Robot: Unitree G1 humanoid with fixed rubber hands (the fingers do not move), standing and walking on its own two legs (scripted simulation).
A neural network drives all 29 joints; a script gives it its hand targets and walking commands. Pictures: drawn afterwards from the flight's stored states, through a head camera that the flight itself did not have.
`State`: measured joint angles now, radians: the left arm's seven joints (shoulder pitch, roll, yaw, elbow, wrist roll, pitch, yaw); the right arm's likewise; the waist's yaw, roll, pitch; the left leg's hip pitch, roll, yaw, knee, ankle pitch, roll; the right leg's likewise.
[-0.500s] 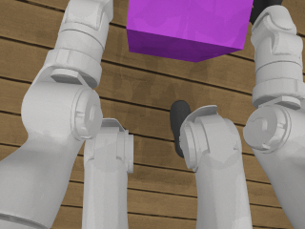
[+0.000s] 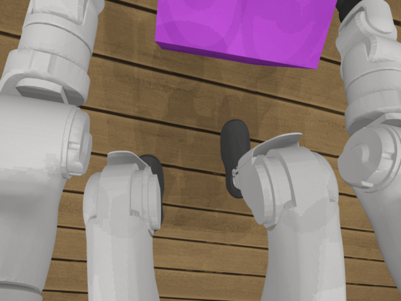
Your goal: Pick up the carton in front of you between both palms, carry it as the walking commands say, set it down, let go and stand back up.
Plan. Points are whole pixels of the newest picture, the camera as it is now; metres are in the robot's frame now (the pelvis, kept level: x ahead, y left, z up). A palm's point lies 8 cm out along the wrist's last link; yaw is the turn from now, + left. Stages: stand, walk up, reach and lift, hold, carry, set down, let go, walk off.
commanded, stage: set down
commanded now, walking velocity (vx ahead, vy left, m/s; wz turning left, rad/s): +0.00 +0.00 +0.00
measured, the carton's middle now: out of the picture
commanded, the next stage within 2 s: let go in 1.10 s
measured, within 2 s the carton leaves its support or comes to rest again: neither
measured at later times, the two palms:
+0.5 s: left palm out of the picture +0.60 +0.08 -0.04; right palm out of the picture +0.50 -0.28 -0.04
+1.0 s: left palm out of the picture +0.61 +0.09 +0.11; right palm out of the picture +0.49 -0.29 +0.11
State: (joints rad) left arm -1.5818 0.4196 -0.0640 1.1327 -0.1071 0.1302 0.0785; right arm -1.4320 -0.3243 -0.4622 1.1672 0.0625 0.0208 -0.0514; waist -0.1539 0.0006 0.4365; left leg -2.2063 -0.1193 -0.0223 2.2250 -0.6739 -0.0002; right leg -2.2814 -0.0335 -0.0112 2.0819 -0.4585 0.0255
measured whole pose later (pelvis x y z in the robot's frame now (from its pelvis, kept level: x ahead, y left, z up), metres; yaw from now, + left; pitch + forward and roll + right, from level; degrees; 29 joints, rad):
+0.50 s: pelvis +0.00 -0.01 +0.07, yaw +0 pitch +43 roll +0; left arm -1.53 0.42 0.08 1.14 -0.07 0.21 0.05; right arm -1.29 -0.24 -0.34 0.89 0.11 0.17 -0.13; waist -0.17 0.04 0.14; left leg -2.09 -0.06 -0.01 1.96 -0.63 0.00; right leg -2.19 0.01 0.00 1.84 -0.41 0.01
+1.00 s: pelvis +0.03 -0.01 +0.20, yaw +0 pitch +48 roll +0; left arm -1.33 0.37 0.14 0.98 0.00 0.26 0.02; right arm -1.08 -0.21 -0.40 0.74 0.07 0.22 -0.05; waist -0.17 0.05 -0.06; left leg -1.79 -0.07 -0.03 1.45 -0.50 0.00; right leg -1.87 0.01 0.02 1.36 -0.33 0.01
